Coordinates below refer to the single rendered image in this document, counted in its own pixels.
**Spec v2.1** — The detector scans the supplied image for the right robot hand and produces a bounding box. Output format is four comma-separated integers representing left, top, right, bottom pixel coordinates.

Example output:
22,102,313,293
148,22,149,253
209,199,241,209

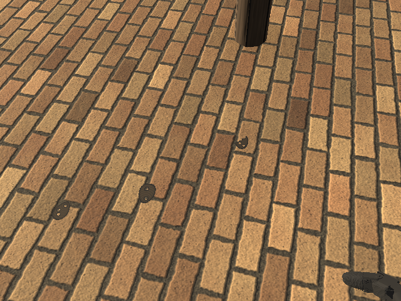
342,271,401,301

